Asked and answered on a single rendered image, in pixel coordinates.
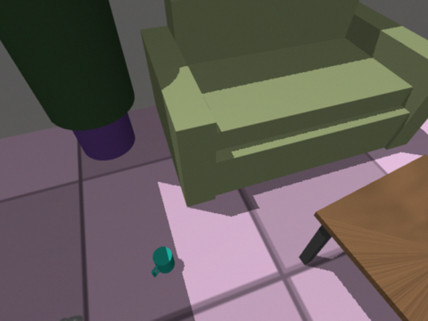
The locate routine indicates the coffee table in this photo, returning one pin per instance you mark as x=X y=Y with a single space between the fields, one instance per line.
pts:
x=383 y=229

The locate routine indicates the mug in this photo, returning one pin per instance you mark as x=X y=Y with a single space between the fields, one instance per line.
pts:
x=163 y=260

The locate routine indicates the potted plant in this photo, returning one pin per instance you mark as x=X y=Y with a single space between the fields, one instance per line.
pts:
x=70 y=55

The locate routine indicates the sofa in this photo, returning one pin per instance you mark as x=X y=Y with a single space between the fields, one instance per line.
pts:
x=252 y=90

